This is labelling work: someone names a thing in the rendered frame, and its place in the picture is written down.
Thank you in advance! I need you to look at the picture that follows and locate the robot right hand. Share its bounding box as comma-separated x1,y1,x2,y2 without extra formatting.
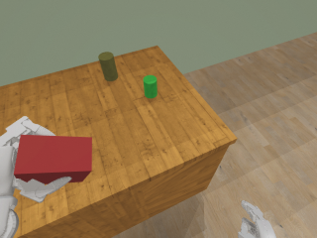
238,200,276,238

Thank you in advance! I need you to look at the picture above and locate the sponge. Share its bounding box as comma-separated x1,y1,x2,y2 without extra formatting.
13,134,92,184

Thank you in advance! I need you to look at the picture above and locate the robot left hand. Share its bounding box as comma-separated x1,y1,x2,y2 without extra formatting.
0,116,71,203

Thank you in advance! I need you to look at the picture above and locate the left robot forearm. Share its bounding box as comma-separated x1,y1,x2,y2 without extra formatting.
0,195,19,238

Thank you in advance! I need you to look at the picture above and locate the table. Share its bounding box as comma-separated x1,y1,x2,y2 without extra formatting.
0,46,238,238

